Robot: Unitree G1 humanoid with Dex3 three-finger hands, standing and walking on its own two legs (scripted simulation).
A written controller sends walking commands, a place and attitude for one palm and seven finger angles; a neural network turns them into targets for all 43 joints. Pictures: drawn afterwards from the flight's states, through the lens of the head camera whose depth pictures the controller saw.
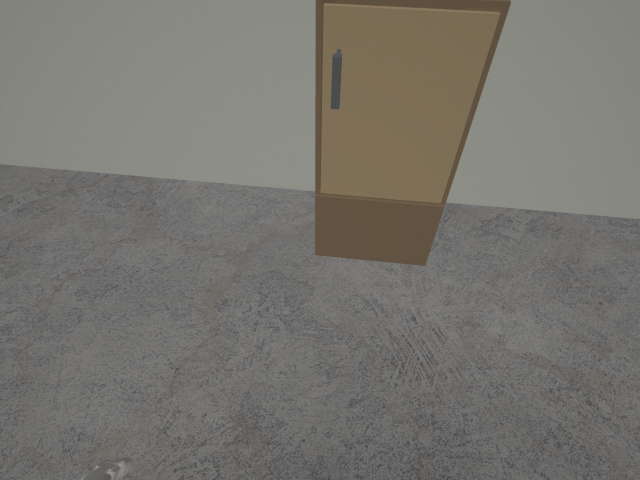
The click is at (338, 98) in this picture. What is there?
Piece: cupboard door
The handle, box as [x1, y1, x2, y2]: [331, 49, 341, 109]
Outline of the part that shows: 340,49 337,49 335,54 333,53 331,85 331,108 338,109 341,68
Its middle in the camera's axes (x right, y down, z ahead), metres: +0.04 -0.43 +1.04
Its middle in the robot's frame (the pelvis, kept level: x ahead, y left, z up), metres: +1.08 +0.01 +0.02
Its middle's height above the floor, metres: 0.79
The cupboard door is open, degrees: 0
